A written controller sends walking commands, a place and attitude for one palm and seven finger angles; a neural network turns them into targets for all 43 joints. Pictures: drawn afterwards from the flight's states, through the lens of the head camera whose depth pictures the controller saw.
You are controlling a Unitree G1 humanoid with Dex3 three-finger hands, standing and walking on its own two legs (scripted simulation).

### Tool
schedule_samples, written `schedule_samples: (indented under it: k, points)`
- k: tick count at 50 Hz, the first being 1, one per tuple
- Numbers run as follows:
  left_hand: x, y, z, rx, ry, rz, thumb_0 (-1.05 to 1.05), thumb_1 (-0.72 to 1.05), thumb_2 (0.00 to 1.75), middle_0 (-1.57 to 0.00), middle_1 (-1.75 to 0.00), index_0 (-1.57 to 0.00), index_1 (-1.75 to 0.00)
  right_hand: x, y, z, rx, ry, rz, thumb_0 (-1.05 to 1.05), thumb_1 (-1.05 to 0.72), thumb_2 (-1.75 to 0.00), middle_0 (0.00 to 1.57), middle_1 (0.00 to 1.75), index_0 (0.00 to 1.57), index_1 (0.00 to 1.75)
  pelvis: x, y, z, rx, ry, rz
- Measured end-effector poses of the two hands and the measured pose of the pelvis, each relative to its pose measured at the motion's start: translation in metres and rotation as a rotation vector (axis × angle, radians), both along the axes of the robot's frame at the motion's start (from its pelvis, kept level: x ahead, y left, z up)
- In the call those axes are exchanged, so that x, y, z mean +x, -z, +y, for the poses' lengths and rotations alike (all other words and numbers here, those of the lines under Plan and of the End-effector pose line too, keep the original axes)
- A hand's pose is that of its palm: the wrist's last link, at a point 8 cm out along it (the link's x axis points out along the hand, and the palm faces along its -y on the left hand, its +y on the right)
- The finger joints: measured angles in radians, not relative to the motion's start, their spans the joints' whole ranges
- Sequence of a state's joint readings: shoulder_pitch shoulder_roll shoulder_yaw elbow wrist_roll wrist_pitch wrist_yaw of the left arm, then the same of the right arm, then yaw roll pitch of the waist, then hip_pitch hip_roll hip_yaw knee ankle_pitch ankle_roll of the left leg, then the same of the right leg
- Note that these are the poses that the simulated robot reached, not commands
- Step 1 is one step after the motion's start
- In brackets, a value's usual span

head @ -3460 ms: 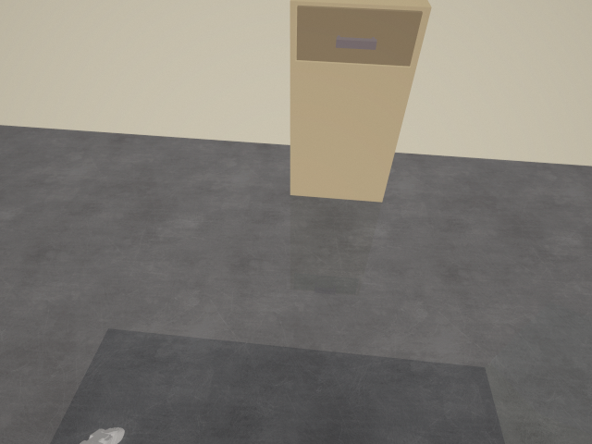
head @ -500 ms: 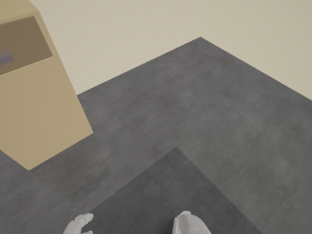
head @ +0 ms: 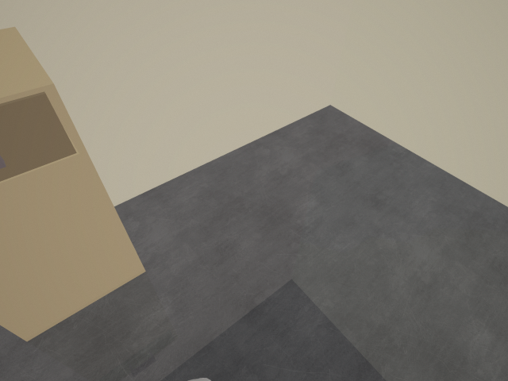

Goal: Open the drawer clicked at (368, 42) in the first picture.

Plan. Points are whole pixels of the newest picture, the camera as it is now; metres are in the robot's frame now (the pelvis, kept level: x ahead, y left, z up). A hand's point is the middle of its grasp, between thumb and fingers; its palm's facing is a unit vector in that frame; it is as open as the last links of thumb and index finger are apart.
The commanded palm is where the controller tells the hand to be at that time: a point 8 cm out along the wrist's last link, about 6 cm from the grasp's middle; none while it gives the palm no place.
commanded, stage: turn to face it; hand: left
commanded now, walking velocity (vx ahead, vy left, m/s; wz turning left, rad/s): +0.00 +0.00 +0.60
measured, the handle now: out of the picture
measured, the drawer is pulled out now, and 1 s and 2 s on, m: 0.00 0.00 0.00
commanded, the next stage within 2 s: take the last steps up to it in 1.06 s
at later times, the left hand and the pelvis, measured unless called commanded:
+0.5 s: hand out of the picture +0.08 +0.24 -0.16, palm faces +0.27 -0.93 -0.25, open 7.4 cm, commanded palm none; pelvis +0.03 +0.01 +0.01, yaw +14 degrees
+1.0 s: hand out of the picture -0.03 +0.14 -0.15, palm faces +0.54 -0.80 -0.27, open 7.4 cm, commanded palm none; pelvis +0.03 -0.05 +0.00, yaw +32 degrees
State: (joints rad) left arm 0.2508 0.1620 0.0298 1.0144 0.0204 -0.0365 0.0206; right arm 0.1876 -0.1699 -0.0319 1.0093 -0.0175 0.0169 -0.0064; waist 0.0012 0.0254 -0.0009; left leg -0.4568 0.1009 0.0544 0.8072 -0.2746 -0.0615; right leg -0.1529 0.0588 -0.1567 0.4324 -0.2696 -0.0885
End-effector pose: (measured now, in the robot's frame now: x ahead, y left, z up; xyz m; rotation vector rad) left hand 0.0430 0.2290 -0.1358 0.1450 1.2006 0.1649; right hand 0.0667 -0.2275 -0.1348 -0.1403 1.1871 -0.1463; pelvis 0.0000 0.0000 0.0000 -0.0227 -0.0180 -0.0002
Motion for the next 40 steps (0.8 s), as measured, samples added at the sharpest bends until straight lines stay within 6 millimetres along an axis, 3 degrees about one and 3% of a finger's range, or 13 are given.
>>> schedule_samples:
  k: [6,11,17,22,27,32,40]
  points:
    - [-0.02,0.028,0.017,-0.05,-0.115,0.084,0.01,0.92,0.89,-0.21,-0.3,-0.2,-0.3,0.03,0.002,0.023,-0.041,-0.089,0.051,0.0,-0.92,-0.9,0.2,0.3,0.2,0.3,0.02,0.011,0.02,-0.001,-0.08,0.006]
    - [-0.031,0.023,0.036,-0.042,-0.146,0.161,0.01,0.92,0.89,-0.2,-0.3,-0.2,-0.3,0.037,-0.007,0.034,-0.064,-0.115,0.064,0.0,-0.91,-0.9,0.2,0.3,0.2,0.3,0.023,0.004,0.032,-0.006,-0.105,0.015]
    - [-0.017,0.009,0.059,-0.001,-0.189,0.111,0.01,0.91,0.9,-0.2,-0.3,-0.2,-0.3,0.036,-0.016,0.03,-0.081,-0.138,0.103,0.0,-0.91,-0.9,0.21,0.3,0.2,0.3,0.027,-0.005,0.033,-0.019,-0.157,0.029]
    - [0.005,-0.002,0.064,0.037,-0.217,0.037,0.01,0.91,0.9,-0.2,-0.3,-0.2,-0.3,0.042,-0.017,0.018,-0.082,-0.161,0.111,0.0,-0.9,-0.9,0.21,0.3,0.2,0.3,0.03,-0.007,0.022,-0.019,-0.208,0.036]
    - [0.029,-0.013,0.052,0.07,-0.228,-0.046,0.01,0.91,0.9,-0.2,-0.3,-0.2,-0.3,0.054,-0.01,-0.005,-0.075,-0.191,0.107,0.0,-0.9,-0.9,0.21,0.3,0.2,0.3,0.031,-0.004,0.002,-0.008,-0.265,0.043]
    - [0.041,-0.023,0.025,0.114,-0.248,-0.138,0.01,0.91,0.9,-0.2,-0.3,-0.2,-0.3,0.074,0.01,-0.035,-0.053,-0.236,0.098,0.0,-0.9,-0.9,0.21,0.3,0.2,0.3,0.033,0.007,-0.026,0.019,-0.329,0.047]
    - [-0.005,-0.04,-0.016,0.127,-0.355,-0.106,0.01,0.91,0.89,-0.21,-0.3,-0.2,-0.3,0.117,0.009,-0.051,-0.035,-0.355,0.075,0.0,-0.91,-0.9,0.2,0.3,0.2,0.3,0.036,-0.004,-0.048,0.057,-0.454,0.018]
